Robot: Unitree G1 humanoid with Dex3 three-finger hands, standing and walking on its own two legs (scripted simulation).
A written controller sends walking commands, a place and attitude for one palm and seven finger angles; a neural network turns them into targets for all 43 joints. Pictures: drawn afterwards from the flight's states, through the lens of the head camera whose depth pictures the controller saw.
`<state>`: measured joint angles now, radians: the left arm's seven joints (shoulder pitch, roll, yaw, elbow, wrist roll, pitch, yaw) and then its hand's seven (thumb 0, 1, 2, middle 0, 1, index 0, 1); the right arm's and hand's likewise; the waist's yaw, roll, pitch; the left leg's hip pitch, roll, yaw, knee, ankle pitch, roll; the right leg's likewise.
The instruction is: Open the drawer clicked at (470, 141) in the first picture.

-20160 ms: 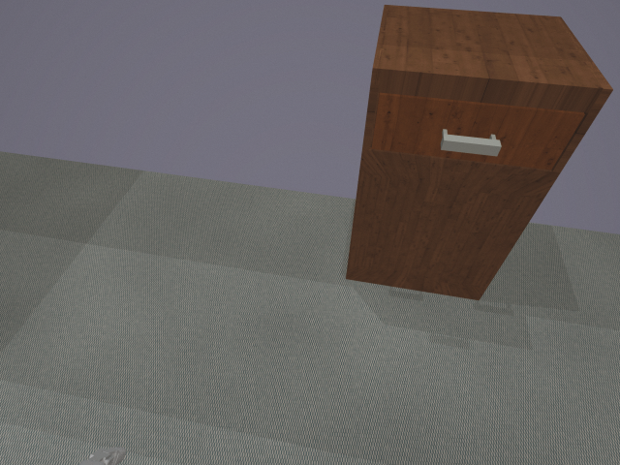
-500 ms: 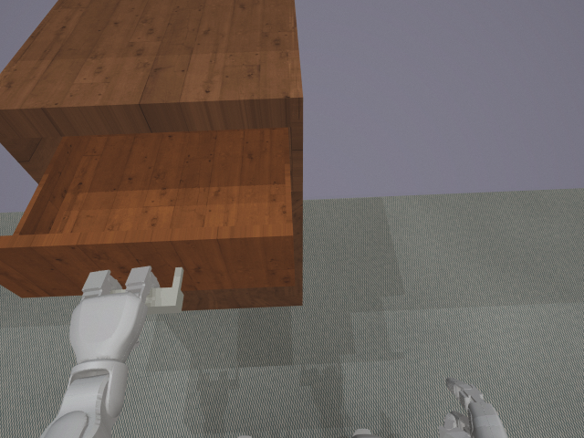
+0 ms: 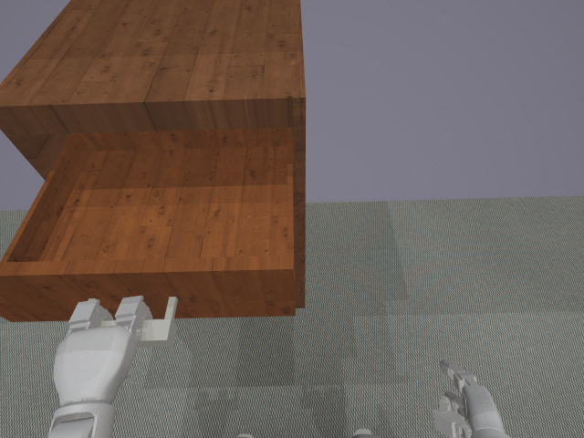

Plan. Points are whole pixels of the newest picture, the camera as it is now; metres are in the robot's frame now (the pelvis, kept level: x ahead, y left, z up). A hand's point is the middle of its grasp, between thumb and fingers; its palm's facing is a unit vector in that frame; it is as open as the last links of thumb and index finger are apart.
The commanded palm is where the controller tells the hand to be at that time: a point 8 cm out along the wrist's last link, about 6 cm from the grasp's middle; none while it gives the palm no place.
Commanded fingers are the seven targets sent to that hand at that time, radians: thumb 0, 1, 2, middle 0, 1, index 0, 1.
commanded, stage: pull the drawer open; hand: left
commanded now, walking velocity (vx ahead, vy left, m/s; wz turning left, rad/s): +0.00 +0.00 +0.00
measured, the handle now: (128, 318) +0.27 +0.25 -0.01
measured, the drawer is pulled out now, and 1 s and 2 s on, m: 0.27 0.30 0.30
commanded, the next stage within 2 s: open the thumb to release the handle in 0.46 s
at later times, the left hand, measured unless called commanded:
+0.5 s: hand (111, 391) +0.18 +0.25 -0.02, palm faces -0.06 -0.05 -1.00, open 6.4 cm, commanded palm +0.13 +0.25 +0.03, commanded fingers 0.00 0.90 0.90 -0.40 -1.35 -0.40 -1.35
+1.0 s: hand (111, 386) +0.19 +0.25 -0.02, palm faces -0.03 -0.04 -1.00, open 11.1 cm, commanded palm +0.16 +0.26 +0.03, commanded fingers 0.00 -0.50 0.30 -0.30 -1.20 -0.30 -1.20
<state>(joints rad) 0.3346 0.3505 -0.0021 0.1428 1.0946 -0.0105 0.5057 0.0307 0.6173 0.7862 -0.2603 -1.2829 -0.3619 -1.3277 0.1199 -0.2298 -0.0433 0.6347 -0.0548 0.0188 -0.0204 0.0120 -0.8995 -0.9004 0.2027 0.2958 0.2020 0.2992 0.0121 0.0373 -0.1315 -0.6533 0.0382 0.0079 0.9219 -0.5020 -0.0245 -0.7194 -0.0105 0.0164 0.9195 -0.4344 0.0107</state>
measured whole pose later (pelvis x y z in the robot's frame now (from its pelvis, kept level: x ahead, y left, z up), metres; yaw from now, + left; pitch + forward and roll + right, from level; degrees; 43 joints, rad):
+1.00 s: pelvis -0.01 +0.00 +0.00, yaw +0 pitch +13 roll +0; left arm 0.41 0.35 -0.02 0.07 1.08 0.01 0.51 0.00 -0.07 0.48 -0.34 -1.22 -0.34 -1.25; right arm 0.10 -0.21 -0.02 0.62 -0.05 0.04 -0.04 0.01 -0.90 -0.90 0.20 0.30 0.20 0.30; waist 0.03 0.04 -0.13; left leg -0.65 0.03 0.00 0.94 -0.50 -0.03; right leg -0.72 -0.01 0.01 0.94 -0.44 0.01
